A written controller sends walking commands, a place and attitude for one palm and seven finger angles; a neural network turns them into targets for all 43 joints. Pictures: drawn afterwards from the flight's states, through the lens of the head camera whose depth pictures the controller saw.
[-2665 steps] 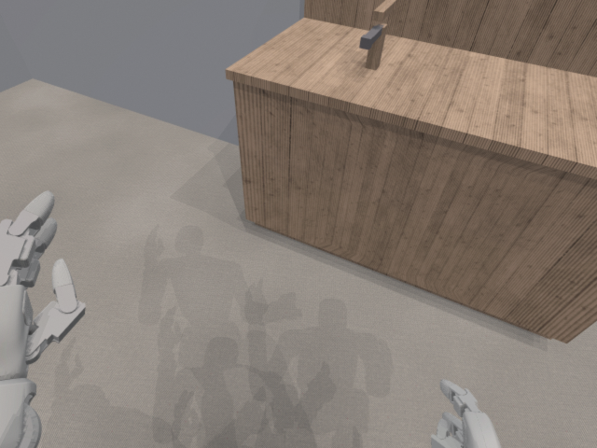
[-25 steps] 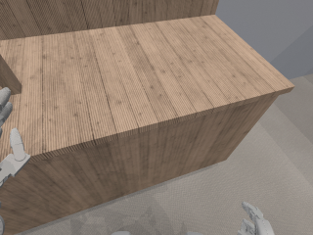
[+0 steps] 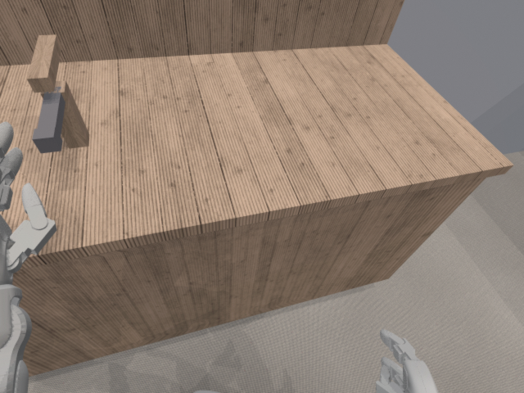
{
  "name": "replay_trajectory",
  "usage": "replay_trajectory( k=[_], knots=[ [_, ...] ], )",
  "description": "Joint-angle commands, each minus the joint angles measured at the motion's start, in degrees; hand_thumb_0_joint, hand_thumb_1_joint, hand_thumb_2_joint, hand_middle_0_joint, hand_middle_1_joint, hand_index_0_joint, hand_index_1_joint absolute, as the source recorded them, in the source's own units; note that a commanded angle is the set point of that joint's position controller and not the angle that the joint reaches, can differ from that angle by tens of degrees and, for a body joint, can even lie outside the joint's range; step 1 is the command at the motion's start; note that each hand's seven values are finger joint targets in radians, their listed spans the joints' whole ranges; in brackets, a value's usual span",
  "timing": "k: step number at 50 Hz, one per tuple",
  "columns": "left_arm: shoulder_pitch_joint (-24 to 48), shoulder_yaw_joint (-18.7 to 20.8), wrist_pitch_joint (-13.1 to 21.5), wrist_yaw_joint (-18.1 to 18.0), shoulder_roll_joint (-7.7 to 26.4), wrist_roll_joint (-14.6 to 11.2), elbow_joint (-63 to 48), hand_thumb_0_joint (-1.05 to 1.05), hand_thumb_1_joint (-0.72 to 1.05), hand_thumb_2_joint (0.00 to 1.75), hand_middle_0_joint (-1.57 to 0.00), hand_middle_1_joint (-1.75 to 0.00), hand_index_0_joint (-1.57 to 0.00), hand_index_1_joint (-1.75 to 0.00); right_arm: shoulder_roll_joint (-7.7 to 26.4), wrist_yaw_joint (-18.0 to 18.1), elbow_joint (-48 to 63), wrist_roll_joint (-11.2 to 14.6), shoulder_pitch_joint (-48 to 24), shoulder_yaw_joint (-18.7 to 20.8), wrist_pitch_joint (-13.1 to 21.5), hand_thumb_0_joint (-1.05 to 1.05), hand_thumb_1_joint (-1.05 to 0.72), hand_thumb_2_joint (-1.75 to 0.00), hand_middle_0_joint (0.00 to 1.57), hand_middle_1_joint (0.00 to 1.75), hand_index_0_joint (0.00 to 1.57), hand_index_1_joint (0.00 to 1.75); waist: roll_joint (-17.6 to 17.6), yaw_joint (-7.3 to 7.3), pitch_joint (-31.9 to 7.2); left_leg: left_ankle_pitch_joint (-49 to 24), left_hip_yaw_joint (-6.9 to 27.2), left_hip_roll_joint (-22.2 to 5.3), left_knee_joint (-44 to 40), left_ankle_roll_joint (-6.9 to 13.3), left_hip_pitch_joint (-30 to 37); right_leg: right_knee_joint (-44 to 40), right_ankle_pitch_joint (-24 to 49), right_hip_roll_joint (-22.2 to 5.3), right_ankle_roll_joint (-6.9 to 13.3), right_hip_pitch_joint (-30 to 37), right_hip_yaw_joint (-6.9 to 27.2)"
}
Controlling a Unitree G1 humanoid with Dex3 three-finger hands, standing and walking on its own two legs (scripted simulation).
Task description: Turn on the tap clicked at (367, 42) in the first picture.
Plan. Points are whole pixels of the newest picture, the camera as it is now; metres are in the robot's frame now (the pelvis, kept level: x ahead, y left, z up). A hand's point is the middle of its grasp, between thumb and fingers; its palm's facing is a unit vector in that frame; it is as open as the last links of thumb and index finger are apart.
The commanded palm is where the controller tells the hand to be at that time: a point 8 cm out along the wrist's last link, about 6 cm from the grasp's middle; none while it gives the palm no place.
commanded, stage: look again from close up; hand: left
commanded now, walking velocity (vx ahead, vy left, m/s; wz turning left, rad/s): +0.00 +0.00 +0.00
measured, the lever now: (47, 140) +0.40 +0.40 +0.12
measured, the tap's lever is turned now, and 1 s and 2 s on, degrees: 0 0 0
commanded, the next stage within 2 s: come to a stop and stand still in 0.08 s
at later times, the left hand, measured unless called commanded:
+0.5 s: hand (53, 240) +0.22 +0.27 +0.16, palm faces +0.39 -0.89 -0.24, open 7.5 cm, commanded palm +0.15 +0.31 +0.18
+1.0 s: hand (70, 264) +0.19 +0.24 +0.16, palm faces +0.44 -0.86 -0.25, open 7.5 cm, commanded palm +0.13 +0.26 +0.18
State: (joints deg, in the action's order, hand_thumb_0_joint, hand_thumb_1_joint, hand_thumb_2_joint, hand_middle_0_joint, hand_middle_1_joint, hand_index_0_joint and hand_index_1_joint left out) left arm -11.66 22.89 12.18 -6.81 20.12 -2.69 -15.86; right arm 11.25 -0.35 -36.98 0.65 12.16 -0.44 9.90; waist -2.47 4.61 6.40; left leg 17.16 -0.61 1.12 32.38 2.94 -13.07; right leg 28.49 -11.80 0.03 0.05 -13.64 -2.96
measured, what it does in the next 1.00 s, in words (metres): stands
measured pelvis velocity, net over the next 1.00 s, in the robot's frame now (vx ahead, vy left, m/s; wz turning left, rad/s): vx -0.03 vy -0.02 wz -0.01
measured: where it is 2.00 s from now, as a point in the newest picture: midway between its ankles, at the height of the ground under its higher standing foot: outside the picture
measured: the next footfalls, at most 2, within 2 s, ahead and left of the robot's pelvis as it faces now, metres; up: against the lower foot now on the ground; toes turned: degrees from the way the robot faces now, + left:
none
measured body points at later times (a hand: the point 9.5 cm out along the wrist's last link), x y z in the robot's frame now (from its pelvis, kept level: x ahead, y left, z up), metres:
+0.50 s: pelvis -0.02 +0.04 +0.01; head +0.00 +0.07 +0.46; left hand +0.19 +0.32 +0.17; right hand +0.16 -0.17 -0.07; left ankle +0.02 +0.08 -0.73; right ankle +0.01 -0.10 -0.73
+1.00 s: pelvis -0.03 -0.02 +0.00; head -0.04 +0.01 +0.45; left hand +0.16 +0.28 +0.18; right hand +0.13 -0.25 -0.06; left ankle +0.02 +0.08 -0.73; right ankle +0.00 -0.10 -0.73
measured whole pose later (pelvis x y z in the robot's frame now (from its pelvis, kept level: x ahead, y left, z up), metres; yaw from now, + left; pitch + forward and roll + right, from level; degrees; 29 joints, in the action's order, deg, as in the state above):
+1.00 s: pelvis -0.03 -0.02 +0.00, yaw -1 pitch -3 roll -2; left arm -18.7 18.5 11.8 -6.9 17.3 -1.8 -20.6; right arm 12.9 3.1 -35.1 0.2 15.0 -1.4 9.3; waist -1.7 3.2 1.0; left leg 12.1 -0.4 -0.3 29.4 1.7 -14.9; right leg 24.1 -10.5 3.5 3.0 -11.6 -4.6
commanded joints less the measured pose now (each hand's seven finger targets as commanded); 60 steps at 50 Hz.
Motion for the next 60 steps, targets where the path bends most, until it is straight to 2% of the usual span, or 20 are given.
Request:
replay_trajectory(
  k=[1,5,7,13,17,22,24,25,26,27,28,30,33,36,39,40,45,47,55,60],
  knots=[
    [5.87,-1.32,8.10,-0.25,10.04,1.17,-30.31,0.00,0.90,0.90,-0.20,-0.30,-0.20,-0.30,6.71,-1.23,11.61,-0.21,-7.61,2.16,5.75,0.00,-0.90,-0.90,0.20,0.30,0.20,0.30,18.94,-1.47,-14.94,-19.80,9.64,-8.23,-11.59,0.26,3.79,2.50,4.69,-2.55,1.78,5.58,4.07],
    [-5.38,10.64,8.12,-0.99,16.96,0.25,-23.99,0.00,0.90,0.90,-0.20,-0.30,-0.20,-0.30,7.41,-1.20,12.46,-0.45,-6.64,2.58,3.89,0.00,-0.90,-0.90,0.20,0.30,0.20,0.30,9.57,-1.01,-12.74,-8.53,8.78,-8.04,-14.61,-1.70,-5.64,0.40,0.48,-1.94,2.14,9.79,2.69],
    [-7.93,9.93,8.08,-0.39,13.54,-1.10,-19.84,0.00,0.90,0.90,-0.20,-0.30,-0.20,-0.30,6.97,-0.61,13.12,-0.27,-5.68,2.42,2.41,0.00,-0.90,-0.90,0.20,0.30,0.20,0.30,5.46,-1.95,-11.69,-7.65,8.97,-7.71,-15.20,-3.32,-6.24,-1.02,0.81,-2.10,2.17,9.09,2.47],
    [-3.16,2.15,6.54,1.54,6.86,-0.83,-13.79,0.00,0.90,0.90,-0.20,-0.30,-0.20,-0.30,7.67,0.22,12.88,0.12,-3.41,2.57,0.48,0.00,-0.90,-0.90,0.20,0.30,0.20,0.30,7.78,-3.37,-6.38,1.64,11.75,-11.74,-21.29,-4.71,-3.38,0.13,-4.12,-0.20,1.16,1.35,1.82],
    [3.40,-4.02,5.30,1.31,4.66,0.90,-19.23,0.00,0.90,0.90,-0.20,-0.30,-0.20,-0.30,7.70,-0.02,12.92,-0.09,-4.00,2.56,0.86,0.00,-0.90,-0.90,0.20,0.30,0.20,0.30,8.88,-3.42,-9.73,-6.03,9.85,-11.56,-17.69,-4.46,4.18,-1.40,-1.79,-0.13,0.99,-0.34,2.42],
    [6.11,0.04,5.05,-0.52,10.16,1.80,-25.60,0.00,0.90,0.90,-0.20,-0.30,-0.20,-0.30,7.16,0.11,12.84,-0.76,-6.54,1.59,1.05,0.00,-0.90,-0.90,0.20,0.30,0.20,0.30,13.76,-2.84,-12.02,-5.24,9.91,-8.81,-16.16,-5.33,2.70,-7.21,0.57,-1.05,2.13,5.64,4.32],
    [2.70,2.48,5.22,-0.80,10.95,1.75,-25.64,0.00,0.90,0.90,-0.20,-0.30,-0.20,-0.30,7.09,0.45,13.00,-0.64,-6.60,1.77,0.99,0.00,-0.90,-0.90,0.20,0.30,0.20,0.30,10.26,-2.53,-12.77,-2.25,9.31,-7.82,-16.62,-4.74,0.91,-6.73,1.24,-0.63,2.22,8.16,4.68],
    [-0.29,6.20,5.17,-1.13,14.13,1.42,-25.70,0.00,0.90,0.90,-0.20,-0.30,-0.20,-0.30,6.92,0.71,13.19,-0.69,-6.95,1.75,0.84,0.00,-0.90,-0.90,0.20,0.30,0.20,0.30,8.56,-2.36,-13.88,-3.58,8.92,-7.38,-15.95,-4.69,1.20,-7.38,2.17,-0.94,2.22,9.05,4.78],
    [58.58,34.59,11.11,-0.75,55.97,12.33,-44.60,0.00,0.90,0.90,-0.20,-0.30,-0.20,-0.30,7.83,0.53,11.38,-4.41,0.61,0.60,2.30,0.00,-0.90,-0.90,0.20,0.30,0.20,0.30,4.50,-3.62,-6.31,-15.17,7.08,-7.17,-5.99,-1.03,-8.71,-5.61,4.52,-2.01,2.19,0.92,5.83],
    [25.72,14.19,9.27,2.13,21.66,4.95,-8.86,0.00,0.90,0.90,-0.20,-0.30,-0.20,-0.30,1.02,0.60,8.68,-2.21,-4.52,-1.24,2.61,0.00,-0.90,-0.90,0.20,0.30,0.20,0.30,5.45,-2.69,-18.20,-19.89,9.77,-5.99,-9.20,-1.76,3.14,-3.76,2.28,-4.38,5.09,-1.56,5.17],
    [4.24,10.34,8.22,2.71,16.56,1.23,-7.93,0.00,0.90,0.90,-0.20,-0.30,-0.20,-0.30,5.19,1.11,11.16,-1.19,-4.27,2.13,2.83,0.00,-0.90,-0.90,0.20,0.30,0.20,0.30,9.74,-1.89,-16.03,-23.35,8.02,-7.29,-10.02,-3.12,5.14,-4.88,4.93,-2.42,3.85,3.41,7.73],
    [-6.73,3.50,7.19,3.68,7.22,-0.98,-10.95,0.00,0.90,0.90,-0.20,-0.30,-0.20,-0.30,6.62,-0.12,13.07,-0.17,-1.74,3.83,3.35,0.00,-0.90,-0.90,0.20,0.30,0.20,0.30,21.04,-2.25,-20.83,-30.66,7.85,-8.13,-9.18,-4.72,10.32,0.27,1.16,-1.86,3.12,1.68,4.81],
    [-16.09,0.75,6.00,3.90,6.34,-1.27,-18.85,0.00,0.90,0.90,-0.20,-0.30,-0.20,-0.30,7.67,-2.04,13.78,-0.11,-1.41,3.73,2.03,0.00,-0.90,-0.90,0.20,0.30,0.20,0.30,12.24,-2.41,-17.67,-29.56,8.28,-11.03,-10.47,-2.74,4.40,0.95,-2.59,-1.93,1.69,2.19,3.03],
    [-15.55,2.71,3.98,2.23,8.44,-1.26,-15.78,0.00,0.90,0.90,-0.20,-0.30,-0.20,-0.30,7.92,-0.78,14.34,0.77,-2.85,2.93,1.04,0.00,-0.90,-0.90,0.20,0.30,0.20,0.30,-3.89,-2.87,-15.15,-18.11,6.02,-8.31,-9.24,-3.02,-3.58,-4.63,6.70,-3.44,1.00,8.07,3.19],
    [-10.40,5.86,3.56,1.17,11.32,-1.45,-12.74,0.00,0.90,0.90,-0.20,-0.30,-0.20,-0.30,7.64,2.22,14.40,0.95,-3.99,2.69,0.57,0.00,-0.90,-0.90,0.20,0.30,0.20,0.30,-11.59,-3.42,-11.73,-3.49,5.63,-5.40,-8.82,-2.01,-2.58,-9.51,-2.83,-5.04,1.46,1.56,7.41],
    [-6.31,8.13,3.71,0.59,14.80,-1.09,-15.77,0.00,0.90,0.90,-0.20,-0.30,-0.20,-0.30,7.83,3.03,14.42,0.85,-5.10,2.47,0.32,0.00,-0.90,-0.90,0.20,0.30,0.20,0.30,-8.94,-3.64,-9.89,-1.65,5.17,-4.86,-8.44,-1.63,-1.96,-11.20,-6.37,-5.58,1.67,-1.08,8.60],
    [8.31,1.38,5.52,0.16,11.99,0.48,-24.27,0.00,0.90,0.90,-0.20,-0.30,-0.20,-0.30,6.78,4.26,13.43,-0.03,-7.10,0.89,2.04,0.00,-0.90,-0.90,0.20,0.30,0.20,0.30,9.01,-3.70,-6.23,5.64,3.74,-2.85,-7.06,-0.54,0.30,-17.08,-19.83,-6.94,2.79,-6.72,14.49],
    [8.13,-1.38,5.98,-0.43,9.54,1.13,-24.63,0.00,0.90,0.90,-0.20,-0.30,-0.20,-0.30,7.01,4.03,12.64,-0.33,-5.88,0.81,3.33,0.00,-0.90,-0.90,0.20,0.30,0.20,0.30,11.59,-3.48,-7.28,6.13,3.56,-2.37,-7.47,-0.54,0.31,-16.74,-20.03,-6.23,2.68,-4.50,13.85],
    [-10.32,3.06,3.87,-0.67,9.15,0.30,-12.90,0.00,0.90,0.90,-0.20,-0.30,-0.20,-0.30,7.14,3.02,12.29,-0.53,-4.23,1.46,2.35,0.00,-0.90,-0.90,0.20,0.30,0.20,0.30,2.00,-2.82,-6.37,1.26,3.91,-2.53,-9.24,-1.82,-2.08,-17.39,-14.88,-4.13,1.88,-0.81,10.60],
    [-9.20,4.02,3.33,0.34,10.07,-0.64,-14.66,0.00,0.90,0.90,-0.20,-0.30,-0.20,-0.30,7.09,3.21,13.32,-0.09,-4.92,1.23,0.79,0.00,-0.90,-0.90,0.20,0.30,0.20,0.30,0.86,-3.27,-7.66,-5.05,4.23,-3.46,-11.07,-1.62,-1.19,-15.22,-5.94,-2.92,1.10,1.96,8.38]
  ],
)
